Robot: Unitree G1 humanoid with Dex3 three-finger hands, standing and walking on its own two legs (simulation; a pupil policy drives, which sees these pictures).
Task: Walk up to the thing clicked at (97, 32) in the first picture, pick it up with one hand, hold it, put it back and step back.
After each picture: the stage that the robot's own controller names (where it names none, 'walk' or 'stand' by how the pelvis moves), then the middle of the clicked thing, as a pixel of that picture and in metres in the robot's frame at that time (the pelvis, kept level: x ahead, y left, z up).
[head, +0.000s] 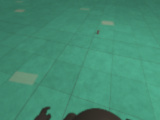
stand; (98, 32) +2.34 -0.21 -0.72
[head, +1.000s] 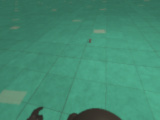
walk; (90, 40) +2.20 +0.15 -0.69
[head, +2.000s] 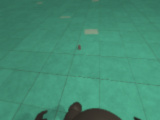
walk; (79, 47) +1.56 +0.37 -0.72
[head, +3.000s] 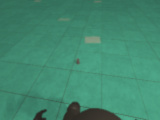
walk; (78, 61) +1.08 +0.27 -0.72
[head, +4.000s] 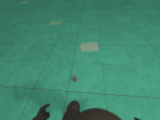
walk; (74, 78) +0.65 +0.25 -0.72
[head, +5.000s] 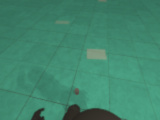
stand; (76, 91) +0.43 +0.16 -0.70
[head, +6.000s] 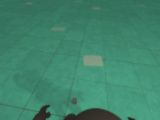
stand; (74, 101) +0.36 +0.15 -0.72
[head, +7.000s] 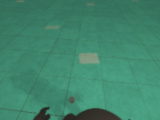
stand; (72, 99) +0.35 +0.19 -0.72
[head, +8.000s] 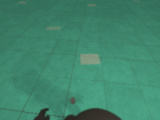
stand; (72, 100) +0.34 +0.18 -0.73
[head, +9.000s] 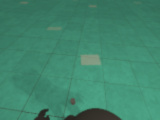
stand; (72, 101) +0.34 +0.17 -0.73
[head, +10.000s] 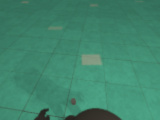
stand; (73, 101) +0.33 +0.17 -0.73
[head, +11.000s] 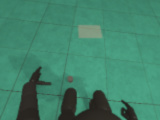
go down; (70, 79) +0.39 +0.16 -0.55
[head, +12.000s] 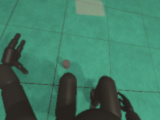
go down; (66, 64) +0.43 +0.19 -0.32
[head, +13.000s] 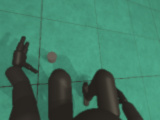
close in; (52, 57) +0.43 +0.22 -0.26
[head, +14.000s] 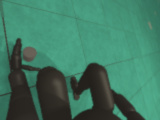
close; (29, 54) +0.42 +0.24 -0.23
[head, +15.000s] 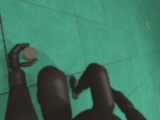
close; (29, 54) +0.41 +0.24 -0.23
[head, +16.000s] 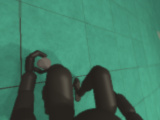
lift; (43, 63) +0.34 +0.22 -0.20
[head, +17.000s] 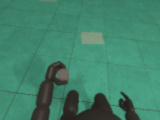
lift; (63, 77) +0.30 +0.17 +0.00
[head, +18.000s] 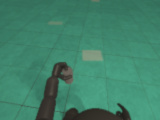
hold; (68, 75) +0.32 +0.15 +0.02
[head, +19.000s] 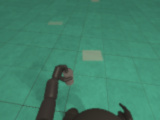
hold; (68, 77) +0.32 +0.15 +0.00
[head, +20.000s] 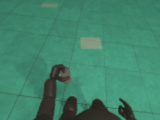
crouch; (66, 76) +0.32 +0.16 -0.06
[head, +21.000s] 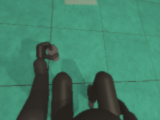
lower; (53, 53) +0.45 +0.21 -0.12
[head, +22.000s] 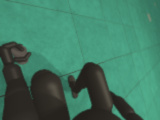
lower; (21, 55) +0.42 +0.26 -0.23
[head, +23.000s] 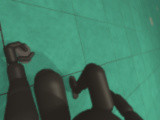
lower; (24, 54) +0.42 +0.26 -0.23
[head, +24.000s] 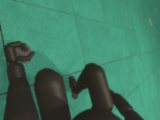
lower; (24, 54) +0.42 +0.26 -0.24
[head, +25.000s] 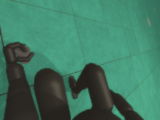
lower; (24, 55) +0.41 +0.26 -0.23
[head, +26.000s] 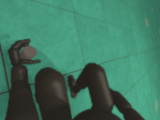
open; (26, 55) +0.40 +0.24 -0.23
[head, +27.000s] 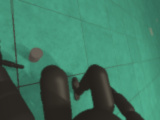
stand; (35, 55) +0.40 +0.24 -0.24
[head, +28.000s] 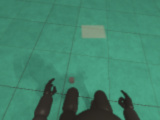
stand; (71, 80) +0.38 +0.16 -0.54
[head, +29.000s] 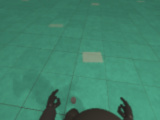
stand; (73, 100) +0.34 +0.15 -0.66
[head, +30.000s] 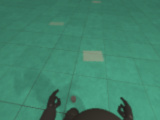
stand; (73, 99) +0.34 +0.15 -0.67
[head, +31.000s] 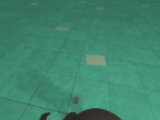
stand; (76, 100) +0.37 +0.14 -0.72
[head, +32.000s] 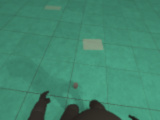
walk; (75, 85) +0.41 +0.11 -0.71
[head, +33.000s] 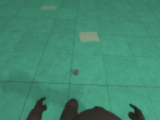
walk; (76, 72) +0.62 +0.17 -0.69
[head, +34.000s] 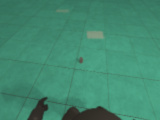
walk; (81, 60) +0.97 +0.15 -0.69
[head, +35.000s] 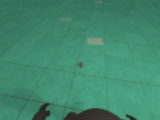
stand; (81, 64) +1.00 +0.16 -0.72
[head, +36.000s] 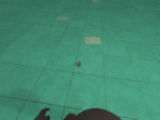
stand; (79, 64) +1.01 +0.17 -0.73
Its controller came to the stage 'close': yes
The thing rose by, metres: 0.71
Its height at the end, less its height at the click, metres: +0.00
